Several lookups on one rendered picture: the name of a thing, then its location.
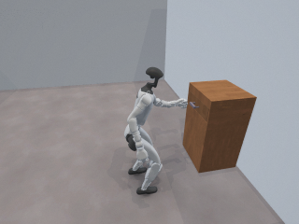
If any robot right upper arm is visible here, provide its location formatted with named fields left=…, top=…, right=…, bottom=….
left=127, top=93, right=152, bottom=124

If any cabinet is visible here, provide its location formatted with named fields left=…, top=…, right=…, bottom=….
left=182, top=79, right=257, bottom=174

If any handle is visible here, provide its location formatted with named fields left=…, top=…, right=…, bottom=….
left=189, top=102, right=200, bottom=109

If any robot left upper arm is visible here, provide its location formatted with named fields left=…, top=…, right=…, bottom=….
left=153, top=93, right=163, bottom=107

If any left robot thigh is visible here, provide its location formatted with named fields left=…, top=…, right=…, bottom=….
left=139, top=127, right=153, bottom=146

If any robot left hand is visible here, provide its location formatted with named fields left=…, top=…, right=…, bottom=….
left=177, top=98, right=188, bottom=109

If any drawer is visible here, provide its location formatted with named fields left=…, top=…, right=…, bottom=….
left=188, top=91, right=209, bottom=121

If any humanoid robot head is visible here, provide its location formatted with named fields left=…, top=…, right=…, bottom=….
left=141, top=66, right=164, bottom=95

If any right robot forearm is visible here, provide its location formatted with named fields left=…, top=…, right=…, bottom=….
left=128, top=118, right=144, bottom=150

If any left robot forearm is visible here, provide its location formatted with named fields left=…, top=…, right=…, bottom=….
left=161, top=100, right=178, bottom=108

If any robot right hand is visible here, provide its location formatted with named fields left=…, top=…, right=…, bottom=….
left=136, top=148, right=150, bottom=168

